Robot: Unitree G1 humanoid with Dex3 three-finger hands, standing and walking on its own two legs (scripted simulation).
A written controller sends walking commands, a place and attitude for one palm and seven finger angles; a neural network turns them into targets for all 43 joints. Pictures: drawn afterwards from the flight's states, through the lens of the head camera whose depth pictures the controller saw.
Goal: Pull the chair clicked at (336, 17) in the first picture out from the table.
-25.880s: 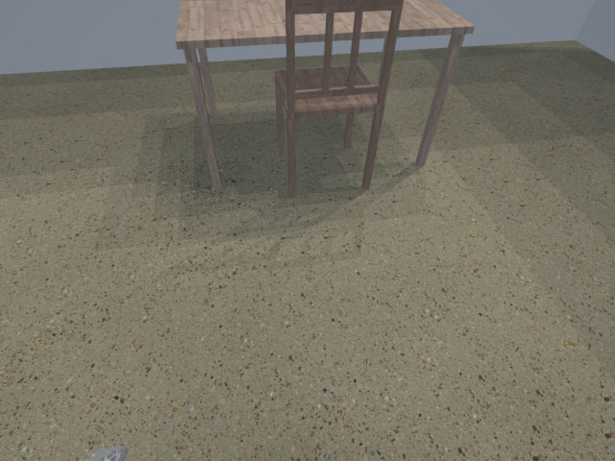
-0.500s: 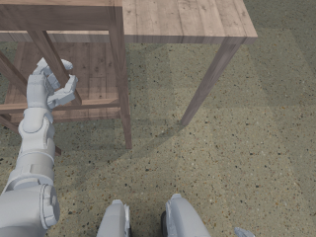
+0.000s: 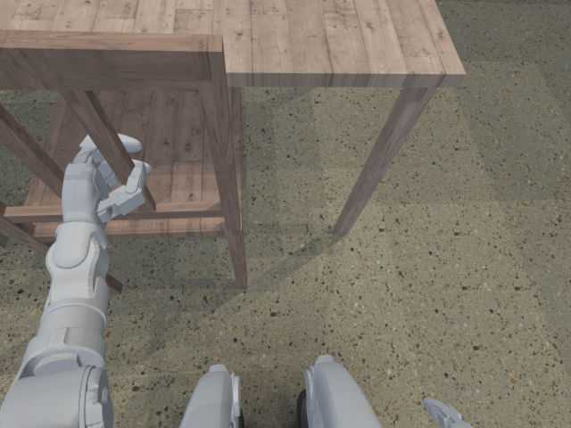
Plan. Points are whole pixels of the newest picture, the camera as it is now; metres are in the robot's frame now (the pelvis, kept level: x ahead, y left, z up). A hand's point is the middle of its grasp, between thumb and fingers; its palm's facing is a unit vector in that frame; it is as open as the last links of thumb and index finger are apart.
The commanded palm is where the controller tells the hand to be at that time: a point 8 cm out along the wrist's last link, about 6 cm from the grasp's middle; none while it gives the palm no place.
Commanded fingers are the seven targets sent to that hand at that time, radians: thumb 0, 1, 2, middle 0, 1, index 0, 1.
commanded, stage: hook a spindle and tug to test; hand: left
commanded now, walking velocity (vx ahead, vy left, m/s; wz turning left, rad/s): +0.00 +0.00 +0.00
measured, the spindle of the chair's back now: (39, 162) +0.47 +0.32 +0.03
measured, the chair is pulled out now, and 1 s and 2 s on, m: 0.03 0.13 0.23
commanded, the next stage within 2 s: step backward, pulling the chair out in 0.12 s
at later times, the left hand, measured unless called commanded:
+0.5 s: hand (138, 198) +0.41 +0.18 +0.04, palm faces +0.18 -0.98 -0.11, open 5.5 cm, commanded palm +0.40 +0.23 +0.03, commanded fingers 0.00 0.90 0.90 -0.50 -1.45 -0.50 -1.45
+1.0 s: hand (159, 248) +0.34 +0.15 +0.04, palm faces +0.12 -0.98 -0.16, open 5.4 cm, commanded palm +0.33 +0.20 +0.04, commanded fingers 0.00 0.90 0.90 -0.50 -1.45 -0.50 -1.45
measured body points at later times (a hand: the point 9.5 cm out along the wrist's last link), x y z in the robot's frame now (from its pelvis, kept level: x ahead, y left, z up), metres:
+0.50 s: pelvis +0.00 +0.01 +0.08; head +0.10 +0.03 +0.52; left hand +0.40 +0.23 +0.05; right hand +0.06 -0.25 -0.04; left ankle +0.00 +0.10 -0.63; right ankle +0.03 -0.12 -0.62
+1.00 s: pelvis -0.05 -0.01 +0.09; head +0.05 -0.01 +0.53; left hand +0.33 +0.20 +0.05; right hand +0.00 -0.26 -0.05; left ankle +0.00 +0.10 -0.63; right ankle +0.03 -0.12 -0.63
